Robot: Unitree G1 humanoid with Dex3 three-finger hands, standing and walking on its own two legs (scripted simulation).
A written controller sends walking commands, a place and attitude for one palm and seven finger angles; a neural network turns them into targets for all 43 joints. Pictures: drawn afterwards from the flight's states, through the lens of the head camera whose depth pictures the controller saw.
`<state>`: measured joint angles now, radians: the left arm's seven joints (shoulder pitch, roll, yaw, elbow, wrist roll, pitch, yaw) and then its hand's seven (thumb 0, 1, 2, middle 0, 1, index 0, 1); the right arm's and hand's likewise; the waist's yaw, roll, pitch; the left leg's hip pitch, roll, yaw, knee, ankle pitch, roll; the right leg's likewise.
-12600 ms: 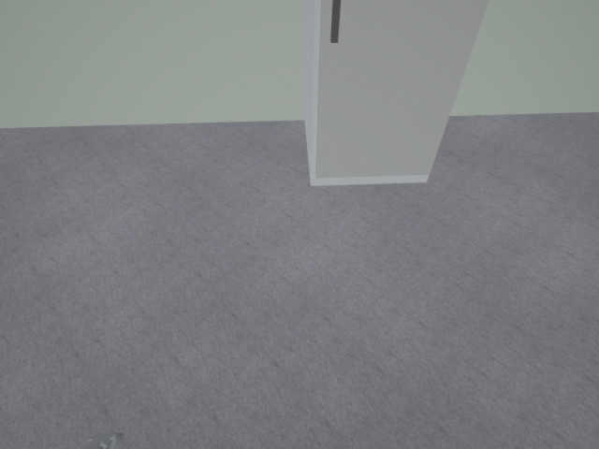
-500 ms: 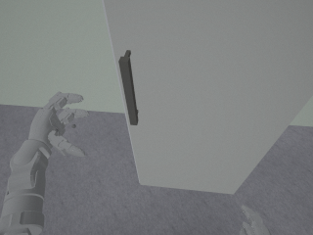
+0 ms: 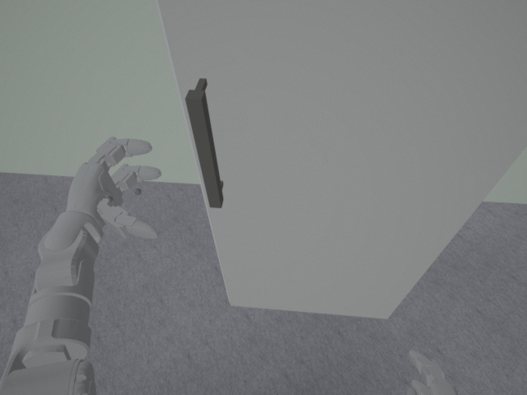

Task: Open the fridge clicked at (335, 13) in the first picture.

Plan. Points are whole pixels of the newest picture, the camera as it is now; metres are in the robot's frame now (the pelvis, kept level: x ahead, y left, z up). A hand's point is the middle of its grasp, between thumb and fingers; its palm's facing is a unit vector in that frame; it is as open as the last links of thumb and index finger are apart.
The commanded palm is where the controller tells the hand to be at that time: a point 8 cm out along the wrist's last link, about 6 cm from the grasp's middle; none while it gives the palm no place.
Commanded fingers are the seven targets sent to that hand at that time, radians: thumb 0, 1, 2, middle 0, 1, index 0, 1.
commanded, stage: move the hooked fingers beside the handle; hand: left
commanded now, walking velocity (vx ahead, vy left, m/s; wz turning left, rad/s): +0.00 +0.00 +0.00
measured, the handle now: (210, 150) +0.48 +0.12 +0.11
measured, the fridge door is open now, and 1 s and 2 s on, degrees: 0 0 0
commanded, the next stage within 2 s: feel for the door with the fingertips in 1.28 s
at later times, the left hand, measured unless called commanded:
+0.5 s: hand (169, 168) +0.43 +0.18 +0.12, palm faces -0.07 -1.00 +0.01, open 14.0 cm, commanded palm +0.40 +0.23 +0.11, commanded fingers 0.00 -0.50 0.30 -0.30 -1.20 -0.30 -1.20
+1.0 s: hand (170, 172) +0.42 +0.17 +0.12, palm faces -0.06 -1.00 +0.00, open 14.0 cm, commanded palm +0.39 +0.22 +0.11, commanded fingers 0.00 -0.50 0.30 -0.30 -1.20 -0.30 -1.20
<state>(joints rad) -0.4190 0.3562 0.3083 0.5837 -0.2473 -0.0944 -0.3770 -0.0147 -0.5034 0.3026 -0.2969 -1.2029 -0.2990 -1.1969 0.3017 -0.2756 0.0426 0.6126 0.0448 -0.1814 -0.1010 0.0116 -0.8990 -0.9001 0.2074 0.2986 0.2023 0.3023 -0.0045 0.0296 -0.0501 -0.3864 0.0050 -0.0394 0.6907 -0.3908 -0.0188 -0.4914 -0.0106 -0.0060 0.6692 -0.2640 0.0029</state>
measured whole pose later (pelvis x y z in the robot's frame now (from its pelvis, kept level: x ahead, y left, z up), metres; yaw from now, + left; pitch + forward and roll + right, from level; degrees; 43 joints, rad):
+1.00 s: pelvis +0.00 +0.01 +0.00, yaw -1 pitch +8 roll +0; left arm -0.59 0.31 0.27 0.76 -0.19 -0.19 -0.28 -0.01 -0.50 0.30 -0.30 -1.20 -0.30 -1.20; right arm 0.35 -0.27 0.03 0.62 0.03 -0.10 -0.06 0.01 -0.90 -0.90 0.21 0.30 0.20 0.30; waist -0.03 0.03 -0.08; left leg -0.46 0.00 -0.02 0.73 -0.40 -0.01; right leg -0.57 -0.01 0.01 0.70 -0.27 0.01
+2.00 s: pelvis +0.00 +0.01 -0.01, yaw -1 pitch +8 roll +0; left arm -0.63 0.25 0.22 0.79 -0.15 -0.20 -0.18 -0.01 -0.50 0.30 -0.30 -1.21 -0.30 -1.20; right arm 0.36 -0.25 0.03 0.63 0.02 -0.11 -0.05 0.01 -0.90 -0.90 0.21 0.30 0.20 0.30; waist -0.04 0.03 -0.08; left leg -0.47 0.00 -0.02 0.73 -0.40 -0.01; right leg -0.58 -0.01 0.02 0.70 -0.27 0.01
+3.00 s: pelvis +0.00 +0.00 +0.00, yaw -1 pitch +7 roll +1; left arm -0.60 0.17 0.16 0.74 -0.14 -0.21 -0.11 -0.01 -0.50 0.30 -0.30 -1.20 -0.30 -1.20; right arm 0.33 -0.25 0.02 0.63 0.02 -0.10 -0.04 0.01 -0.90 -0.90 0.21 0.30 0.20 0.30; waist -0.04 0.03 -0.07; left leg -0.45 0.00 -0.02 0.71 -0.39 -0.02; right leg -0.57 -0.01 0.02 0.70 -0.26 0.00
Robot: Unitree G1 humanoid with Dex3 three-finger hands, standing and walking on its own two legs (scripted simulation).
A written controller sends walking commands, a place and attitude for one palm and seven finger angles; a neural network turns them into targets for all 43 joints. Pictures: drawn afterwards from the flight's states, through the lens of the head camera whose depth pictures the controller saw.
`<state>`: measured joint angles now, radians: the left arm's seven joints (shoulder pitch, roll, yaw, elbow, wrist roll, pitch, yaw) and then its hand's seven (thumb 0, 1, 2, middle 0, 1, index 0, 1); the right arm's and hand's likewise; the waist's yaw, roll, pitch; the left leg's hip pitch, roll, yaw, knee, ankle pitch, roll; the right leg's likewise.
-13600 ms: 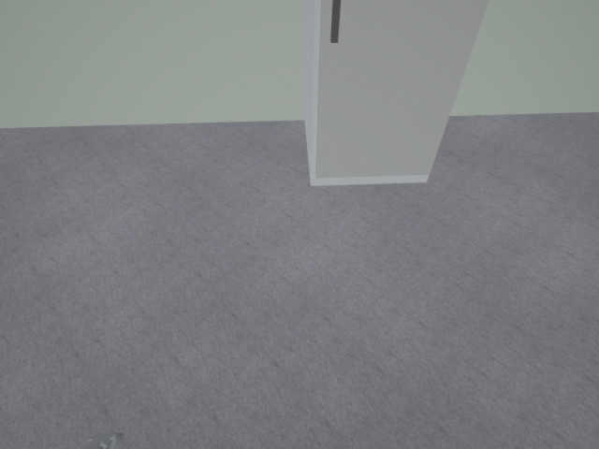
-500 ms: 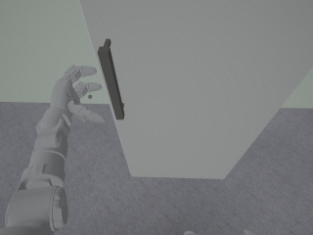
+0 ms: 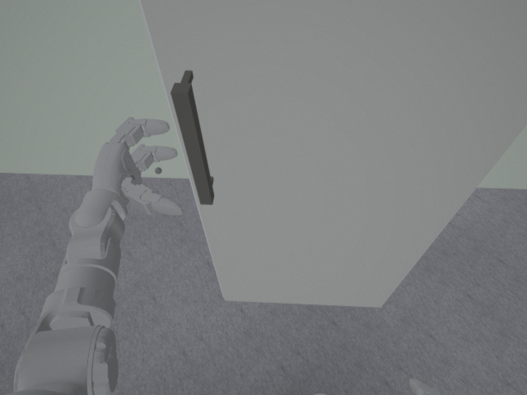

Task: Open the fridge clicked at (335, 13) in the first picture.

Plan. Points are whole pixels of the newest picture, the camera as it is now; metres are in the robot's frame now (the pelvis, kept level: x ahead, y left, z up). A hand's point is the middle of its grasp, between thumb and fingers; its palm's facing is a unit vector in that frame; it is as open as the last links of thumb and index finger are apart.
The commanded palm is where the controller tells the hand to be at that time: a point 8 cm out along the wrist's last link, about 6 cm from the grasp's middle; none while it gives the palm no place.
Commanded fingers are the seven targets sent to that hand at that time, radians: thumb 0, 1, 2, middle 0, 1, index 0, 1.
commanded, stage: move the hooked fingers beside the handle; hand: left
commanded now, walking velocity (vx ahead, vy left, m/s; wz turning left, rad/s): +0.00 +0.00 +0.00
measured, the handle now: (198, 145) +0.48 +0.12 +0.12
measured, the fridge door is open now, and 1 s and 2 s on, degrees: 0 0 0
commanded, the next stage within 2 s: feel for the door with the fingertips in 0.28 s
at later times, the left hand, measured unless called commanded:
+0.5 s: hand (158, 173) +0.41 +0.17 +0.12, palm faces -0.05 -1.00 +0.00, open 14.0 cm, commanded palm +0.39 +0.22 +0.11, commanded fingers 0.00 -0.50 0.30 -0.30 -1.20 -0.30 -1.20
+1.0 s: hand (179, 166) +0.43 +0.14 +0.12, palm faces -0.05 -1.00 -0.01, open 14.0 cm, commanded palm +0.40 +0.19 +0.11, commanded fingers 0.00 -0.50 0.30 -0.30 -1.20 -0.30 -1.20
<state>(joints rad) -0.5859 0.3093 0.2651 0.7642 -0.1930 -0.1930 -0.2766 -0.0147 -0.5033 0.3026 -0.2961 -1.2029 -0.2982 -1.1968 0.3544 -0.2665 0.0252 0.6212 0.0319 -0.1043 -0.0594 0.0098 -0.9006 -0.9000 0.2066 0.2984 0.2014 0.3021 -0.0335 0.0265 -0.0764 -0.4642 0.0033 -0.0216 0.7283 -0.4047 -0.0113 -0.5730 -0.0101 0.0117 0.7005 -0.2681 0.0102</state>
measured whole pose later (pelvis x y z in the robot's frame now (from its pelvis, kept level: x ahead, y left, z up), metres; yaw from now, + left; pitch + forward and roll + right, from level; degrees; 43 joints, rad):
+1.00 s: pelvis +0.00 +0.00 +0.00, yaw +0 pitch +8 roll +0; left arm -0.63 0.25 0.22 0.79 -0.15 -0.20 -0.18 -0.01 -0.50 0.30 -0.30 -1.21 -0.30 -1.20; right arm 0.36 -0.25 0.03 0.63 0.02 -0.11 -0.05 0.01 -0.90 -0.90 0.21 0.30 0.20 0.30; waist -0.04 0.03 -0.08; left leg -0.47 0.00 -0.02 0.73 -0.40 -0.01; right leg -0.58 -0.01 0.02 0.70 -0.27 0.01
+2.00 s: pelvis +0.00 -0.01 +0.00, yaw +0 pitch +7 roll +1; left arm -0.60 0.17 0.16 0.74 -0.14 -0.21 -0.11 -0.01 -0.50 0.30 -0.30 -1.20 -0.30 -1.20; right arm 0.33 -0.25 0.02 0.63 0.02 -0.10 -0.04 0.01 -0.90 -0.90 0.21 0.30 0.20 0.30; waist -0.04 0.03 -0.07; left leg -0.45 0.00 -0.02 0.71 -0.39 -0.02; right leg -0.57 -0.01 0.02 0.70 -0.26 0.00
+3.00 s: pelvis +0.01 +0.00 +0.00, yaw +0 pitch +7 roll +0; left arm -0.55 0.13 0.11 0.65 -0.13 -0.18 -0.05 -0.01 -0.50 0.30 -0.27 -1.20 -0.25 -1.20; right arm 0.33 -0.23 0.01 0.64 0.01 -0.11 -0.03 0.01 -0.90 -0.90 0.21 0.30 0.20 0.30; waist -0.02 0.03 -0.07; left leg -0.41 0.00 -0.01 0.69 -0.40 -0.01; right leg -0.53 -0.01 0.02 0.68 -0.27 0.01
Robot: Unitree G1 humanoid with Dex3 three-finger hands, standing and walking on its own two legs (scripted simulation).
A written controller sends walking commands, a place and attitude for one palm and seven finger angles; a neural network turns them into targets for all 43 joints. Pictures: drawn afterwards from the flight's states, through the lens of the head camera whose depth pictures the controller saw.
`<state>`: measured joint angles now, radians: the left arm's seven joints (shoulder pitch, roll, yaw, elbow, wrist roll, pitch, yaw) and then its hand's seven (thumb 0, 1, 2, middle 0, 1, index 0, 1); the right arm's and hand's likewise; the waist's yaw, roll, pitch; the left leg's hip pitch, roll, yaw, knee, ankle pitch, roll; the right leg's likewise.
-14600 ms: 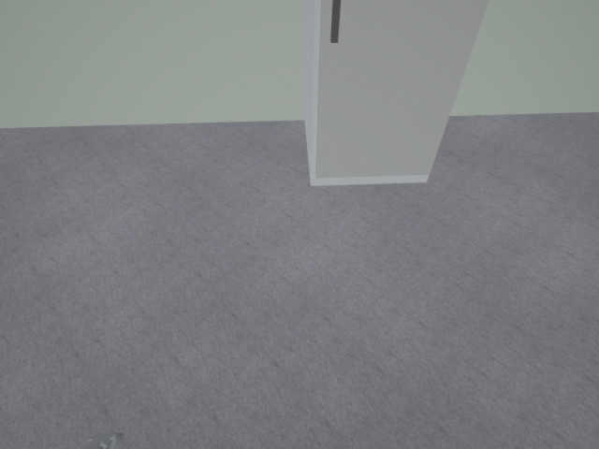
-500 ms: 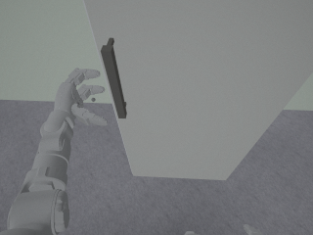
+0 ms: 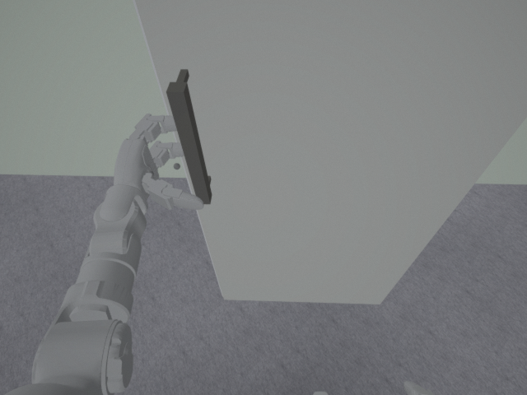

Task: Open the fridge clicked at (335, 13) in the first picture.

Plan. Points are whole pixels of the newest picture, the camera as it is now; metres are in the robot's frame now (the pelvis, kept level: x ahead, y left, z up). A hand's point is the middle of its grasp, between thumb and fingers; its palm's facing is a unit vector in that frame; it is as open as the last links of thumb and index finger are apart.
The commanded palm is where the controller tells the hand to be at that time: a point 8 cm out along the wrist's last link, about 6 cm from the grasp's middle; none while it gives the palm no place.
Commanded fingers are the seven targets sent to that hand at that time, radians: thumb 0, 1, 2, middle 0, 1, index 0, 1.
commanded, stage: feel for the door with the fingertips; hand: left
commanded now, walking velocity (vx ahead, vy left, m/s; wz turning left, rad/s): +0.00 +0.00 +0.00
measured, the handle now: (195, 145) +0.48 +0.12 +0.12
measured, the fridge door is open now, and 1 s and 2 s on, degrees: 0 0 0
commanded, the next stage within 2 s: slide the fingers in behind the handle in 0.06 s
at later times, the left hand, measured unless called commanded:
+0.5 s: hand (181, 168) +0.42 +0.14 +0.12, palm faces -0.05 -1.00 +0.00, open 13.9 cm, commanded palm +0.39 +0.19 +0.12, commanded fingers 0.00 -0.50 0.30 -0.30 -1.20 -0.30 -1.20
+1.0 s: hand (199, 171) +0.42 +0.11 +0.12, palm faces -0.06 -1.00 -0.01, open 14.0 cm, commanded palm +0.39 +0.16 +0.12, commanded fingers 0.00 -0.50 0.30 -0.30 -1.20 -0.30 -1.20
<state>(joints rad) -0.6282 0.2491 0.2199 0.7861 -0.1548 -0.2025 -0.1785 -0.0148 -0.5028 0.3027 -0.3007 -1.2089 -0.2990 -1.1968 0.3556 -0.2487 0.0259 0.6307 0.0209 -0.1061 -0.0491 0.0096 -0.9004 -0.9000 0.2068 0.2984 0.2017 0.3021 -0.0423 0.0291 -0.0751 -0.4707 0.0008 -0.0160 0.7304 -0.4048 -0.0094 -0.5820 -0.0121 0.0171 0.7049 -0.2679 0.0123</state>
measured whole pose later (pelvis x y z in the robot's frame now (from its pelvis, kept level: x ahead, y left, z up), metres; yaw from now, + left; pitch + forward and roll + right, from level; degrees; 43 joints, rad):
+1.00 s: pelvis +0.00 -0.01 +0.00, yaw +0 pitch +7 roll +1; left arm -0.60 0.17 0.16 0.74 -0.14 -0.21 -0.11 -0.01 -0.50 0.30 -0.30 -1.20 -0.30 -1.20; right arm 0.33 -0.25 0.02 0.63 0.02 -0.10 -0.04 0.01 -0.90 -0.90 0.21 0.30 0.20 0.30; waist -0.04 0.03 -0.07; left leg -0.45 0.00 -0.02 0.71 -0.39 -0.02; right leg -0.57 -0.01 0.02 0.70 -0.26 0.00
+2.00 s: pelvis +0.01 +0.00 +0.00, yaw +0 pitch +7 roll +0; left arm -0.55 0.13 0.11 0.65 -0.13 -0.18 -0.05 -0.01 -0.50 0.30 -0.27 -1.20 -0.25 -1.20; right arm 0.33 -0.23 0.01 0.64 0.01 -0.11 -0.03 0.01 -0.90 -0.90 0.21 0.30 0.20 0.30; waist -0.02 0.03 -0.07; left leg -0.41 0.00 -0.01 0.69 -0.40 -0.01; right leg -0.53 -0.01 0.02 0.68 -0.27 0.01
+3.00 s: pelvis +0.01 +0.00 +0.00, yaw +1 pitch +7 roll +0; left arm -0.57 0.13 0.11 0.68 -0.13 -0.19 -0.04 0.01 0.70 0.81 -0.35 -1.36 -0.33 -1.35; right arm 0.33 -0.24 0.01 0.64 0.01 -0.11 -0.04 0.01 -0.90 -0.90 0.21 0.30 0.20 0.30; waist -0.02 0.03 -0.07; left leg -0.42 0.00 -0.02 0.69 -0.39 -0.01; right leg -0.53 -0.02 0.01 0.68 -0.27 0.01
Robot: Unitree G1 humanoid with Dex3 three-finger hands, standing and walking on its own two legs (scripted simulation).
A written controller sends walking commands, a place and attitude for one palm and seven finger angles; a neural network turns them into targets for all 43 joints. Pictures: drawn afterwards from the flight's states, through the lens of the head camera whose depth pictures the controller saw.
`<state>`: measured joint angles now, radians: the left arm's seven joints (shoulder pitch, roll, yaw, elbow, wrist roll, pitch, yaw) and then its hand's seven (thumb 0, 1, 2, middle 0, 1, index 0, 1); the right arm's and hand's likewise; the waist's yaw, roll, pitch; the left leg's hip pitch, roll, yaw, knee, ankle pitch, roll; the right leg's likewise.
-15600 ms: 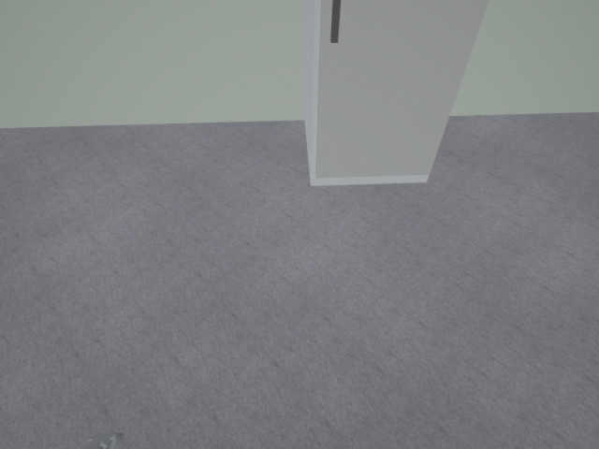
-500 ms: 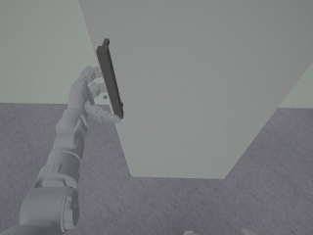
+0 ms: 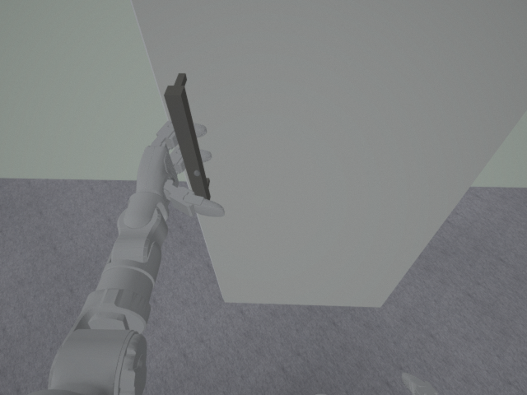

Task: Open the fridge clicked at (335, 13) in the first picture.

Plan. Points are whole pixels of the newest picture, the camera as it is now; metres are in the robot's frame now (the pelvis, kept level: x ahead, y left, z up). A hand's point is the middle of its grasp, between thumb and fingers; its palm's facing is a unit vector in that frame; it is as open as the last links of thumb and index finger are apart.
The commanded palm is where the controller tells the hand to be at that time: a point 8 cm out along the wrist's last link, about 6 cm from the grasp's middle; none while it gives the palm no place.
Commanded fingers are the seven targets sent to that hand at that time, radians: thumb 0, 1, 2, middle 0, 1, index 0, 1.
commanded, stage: slide the fingers in behind the handle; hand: left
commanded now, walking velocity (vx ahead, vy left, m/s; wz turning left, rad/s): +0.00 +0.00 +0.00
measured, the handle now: (193, 147) +0.48 +0.13 +0.12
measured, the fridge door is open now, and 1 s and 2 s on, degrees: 0 0 0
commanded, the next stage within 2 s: grip the handle and tug to test in 0.98 s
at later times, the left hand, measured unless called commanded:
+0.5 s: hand (202, 171) +0.42 +0.11 +0.12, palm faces -0.04 -1.00 -0.01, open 14.2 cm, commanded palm +0.39 +0.15 +0.11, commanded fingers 0.00 -0.50 0.30 -0.30 -1.20 -0.30 -1.20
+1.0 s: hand (201, 172) +0.42 +0.11 +0.12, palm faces -0.04 -1.00 -0.01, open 14.2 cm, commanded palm +0.39 +0.15 +0.11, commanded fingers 0.00 -0.50 0.30 -0.30 -1.20 -0.30 -1.20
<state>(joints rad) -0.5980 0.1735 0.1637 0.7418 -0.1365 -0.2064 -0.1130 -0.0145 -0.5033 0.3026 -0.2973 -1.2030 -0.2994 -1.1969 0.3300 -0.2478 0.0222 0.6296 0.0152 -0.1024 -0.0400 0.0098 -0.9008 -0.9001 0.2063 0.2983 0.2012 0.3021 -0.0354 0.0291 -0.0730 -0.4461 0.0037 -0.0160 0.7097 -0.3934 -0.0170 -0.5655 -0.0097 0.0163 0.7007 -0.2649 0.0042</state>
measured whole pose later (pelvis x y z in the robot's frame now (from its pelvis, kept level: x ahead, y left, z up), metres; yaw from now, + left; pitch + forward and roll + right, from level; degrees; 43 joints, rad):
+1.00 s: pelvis +0.01 +0.00 +0.00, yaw +0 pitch +7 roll +0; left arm -0.55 0.13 0.11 0.65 -0.13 -0.18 -0.05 -0.01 -0.50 0.30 -0.27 -1.20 -0.25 -1.20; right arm 0.33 -0.23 0.01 0.64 0.01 -0.11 -0.03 0.01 -0.90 -0.90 0.21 0.30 0.20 0.30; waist -0.02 0.03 -0.07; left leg -0.41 0.00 -0.01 0.69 -0.40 -0.01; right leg -0.53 -0.01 0.02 0.68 -0.27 0.01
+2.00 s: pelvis +0.01 +0.00 +0.00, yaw +1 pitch +7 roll +0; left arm -0.57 0.13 0.11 0.68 -0.13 -0.19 -0.04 0.01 0.70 0.81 -0.35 -1.36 -0.33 -1.35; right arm 0.33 -0.24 0.01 0.64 0.01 -0.11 -0.04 0.01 -0.90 -0.90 0.21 0.30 0.20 0.30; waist -0.02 0.03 -0.07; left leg -0.42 0.00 -0.02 0.69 -0.39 -0.01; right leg -0.53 -0.02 0.01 0.68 -0.27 0.01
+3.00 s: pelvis +0.05 +0.01 +0.01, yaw -2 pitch +7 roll +0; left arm -0.25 0.11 0.10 0.24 -0.13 -0.01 -0.05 0.01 0.74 0.77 -0.25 -1.37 -0.27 -1.35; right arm 0.29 -0.22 0.02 0.53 0.01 -0.05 -0.01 0.01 -0.90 -0.90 0.21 0.30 0.20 0.30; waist -0.02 0.04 -0.11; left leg -0.31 0.02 0.02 0.60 -0.42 -0.01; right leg -0.45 0.01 0.04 0.62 -0.30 0.01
